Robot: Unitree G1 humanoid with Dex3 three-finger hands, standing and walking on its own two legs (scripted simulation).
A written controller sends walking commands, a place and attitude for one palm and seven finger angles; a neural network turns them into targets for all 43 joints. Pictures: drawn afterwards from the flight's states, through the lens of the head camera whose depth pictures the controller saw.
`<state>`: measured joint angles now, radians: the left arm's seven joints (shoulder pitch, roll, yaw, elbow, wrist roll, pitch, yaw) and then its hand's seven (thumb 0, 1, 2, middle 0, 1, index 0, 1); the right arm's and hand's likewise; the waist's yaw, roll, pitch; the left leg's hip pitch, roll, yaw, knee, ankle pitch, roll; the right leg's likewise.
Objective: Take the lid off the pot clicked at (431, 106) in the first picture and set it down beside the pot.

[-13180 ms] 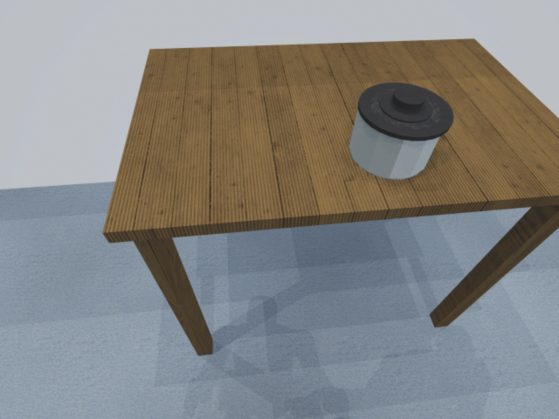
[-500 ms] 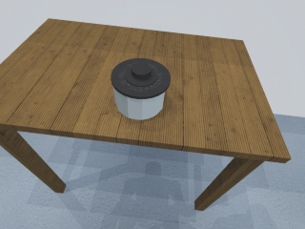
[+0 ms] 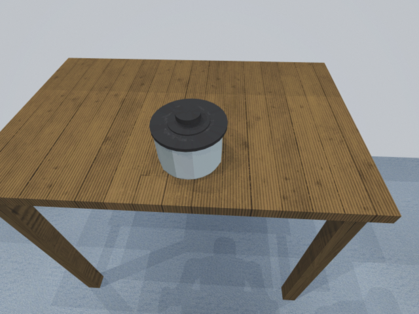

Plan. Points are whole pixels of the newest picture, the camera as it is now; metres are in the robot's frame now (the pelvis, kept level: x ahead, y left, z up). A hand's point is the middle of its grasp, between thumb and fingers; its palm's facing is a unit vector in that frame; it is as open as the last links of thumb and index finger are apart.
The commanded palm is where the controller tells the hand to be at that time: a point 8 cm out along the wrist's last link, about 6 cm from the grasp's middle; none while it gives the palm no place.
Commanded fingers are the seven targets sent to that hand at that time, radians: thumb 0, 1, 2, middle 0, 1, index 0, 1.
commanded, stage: come to a stop and stand still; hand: left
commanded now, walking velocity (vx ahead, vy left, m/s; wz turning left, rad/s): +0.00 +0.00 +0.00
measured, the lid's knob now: (188, 114) +0.47 +0.07 +0.15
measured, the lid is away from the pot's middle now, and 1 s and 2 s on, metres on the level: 0.00 0.00 0.00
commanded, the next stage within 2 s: look again from close up in 0.64 s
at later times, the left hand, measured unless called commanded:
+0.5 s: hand out of the picture +0.04 +0.18 -0.17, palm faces +0.01 -0.98 -0.20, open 7.4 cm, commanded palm none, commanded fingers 0.00 0.90 0.90 -0.20 -0.30 -0.20 -0.30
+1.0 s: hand out of the picture +0.04 +0.18 -0.17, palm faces +0.02 -0.98 -0.19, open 7.4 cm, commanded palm none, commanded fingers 0.00 0.90 0.90 -0.20 -0.30 -0.20 -0.30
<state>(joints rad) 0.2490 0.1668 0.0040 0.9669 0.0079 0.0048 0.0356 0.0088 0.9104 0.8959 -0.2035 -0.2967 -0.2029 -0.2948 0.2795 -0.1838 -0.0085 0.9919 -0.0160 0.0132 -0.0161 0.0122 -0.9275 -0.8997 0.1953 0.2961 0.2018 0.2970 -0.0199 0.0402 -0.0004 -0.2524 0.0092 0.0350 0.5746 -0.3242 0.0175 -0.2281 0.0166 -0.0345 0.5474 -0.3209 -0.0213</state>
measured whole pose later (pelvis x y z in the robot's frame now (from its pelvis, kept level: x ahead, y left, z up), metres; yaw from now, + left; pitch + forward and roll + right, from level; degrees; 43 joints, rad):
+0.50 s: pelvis +0.03 +0.00 +0.01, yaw +0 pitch +0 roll +0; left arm 0.29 0.18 -0.01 1.03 0.00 -0.01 0.04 0.01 0.90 0.90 -0.20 -0.30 -0.20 -0.29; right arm 0.23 -0.17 0.01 1.05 0.00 -0.01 -0.03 0.01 -0.92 -0.90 0.20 0.30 0.20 0.30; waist 0.00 -0.01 0.04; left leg -0.16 0.00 0.05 0.47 -0.31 0.01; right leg -0.15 0.01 -0.02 0.47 -0.32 -0.02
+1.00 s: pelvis +0.03 +0.00 +0.01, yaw -1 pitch +0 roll +0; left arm 0.29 0.17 -0.01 1.05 0.00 -0.01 0.04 0.01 0.90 0.90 -0.20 -0.30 -0.20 -0.29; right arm 0.26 -0.16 0.01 1.09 0.00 -0.01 -0.03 0.01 -0.93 -0.90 0.20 0.30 0.20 0.30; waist 0.00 -0.02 0.04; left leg -0.13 0.00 0.05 0.43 -0.30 0.02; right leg -0.12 0.01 -0.02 0.42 -0.30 -0.01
